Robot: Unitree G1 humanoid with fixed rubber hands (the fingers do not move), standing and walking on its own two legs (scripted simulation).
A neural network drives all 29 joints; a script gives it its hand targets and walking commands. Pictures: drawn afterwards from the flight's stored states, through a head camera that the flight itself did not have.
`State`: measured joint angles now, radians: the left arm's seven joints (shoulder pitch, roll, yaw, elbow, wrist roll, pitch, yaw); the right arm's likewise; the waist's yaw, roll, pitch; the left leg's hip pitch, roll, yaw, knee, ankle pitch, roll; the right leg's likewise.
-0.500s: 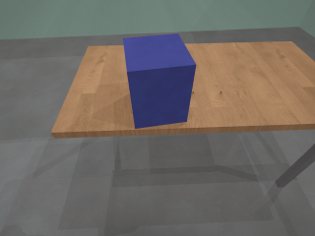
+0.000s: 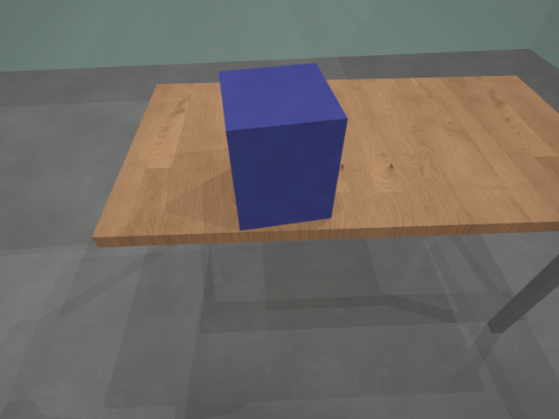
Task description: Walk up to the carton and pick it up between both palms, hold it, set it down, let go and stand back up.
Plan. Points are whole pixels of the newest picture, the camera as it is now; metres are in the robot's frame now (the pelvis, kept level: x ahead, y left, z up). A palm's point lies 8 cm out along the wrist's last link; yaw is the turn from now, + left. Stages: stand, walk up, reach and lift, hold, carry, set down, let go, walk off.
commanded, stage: stand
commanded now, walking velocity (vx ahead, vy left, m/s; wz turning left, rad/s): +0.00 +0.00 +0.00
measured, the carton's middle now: (277, 148) +0.63 +0.02 +0.04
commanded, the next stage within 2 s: walk up in 0.54 s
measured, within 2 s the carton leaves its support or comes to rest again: neither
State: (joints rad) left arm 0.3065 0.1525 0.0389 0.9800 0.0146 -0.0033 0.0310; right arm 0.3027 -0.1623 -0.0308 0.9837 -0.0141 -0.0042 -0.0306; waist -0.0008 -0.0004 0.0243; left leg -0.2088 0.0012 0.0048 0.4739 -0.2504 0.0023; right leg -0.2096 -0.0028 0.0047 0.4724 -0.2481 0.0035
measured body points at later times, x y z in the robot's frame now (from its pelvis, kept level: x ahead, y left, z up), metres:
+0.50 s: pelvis +0.00 +0.00 +0.00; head +0.00 +0.00 +0.45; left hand -0.02 +0.21 -0.16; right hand -0.02 -0.21 -0.16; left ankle +0.00 +0.12 -0.74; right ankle +0.00 -0.12 -0.74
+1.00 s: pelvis +0.02 -0.05 +0.00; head +0.03 -0.04 +0.45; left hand +0.05 +0.22 -0.14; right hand -0.07 -0.29 -0.14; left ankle +0.00 +0.12 -0.74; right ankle +0.06 -0.18 -0.70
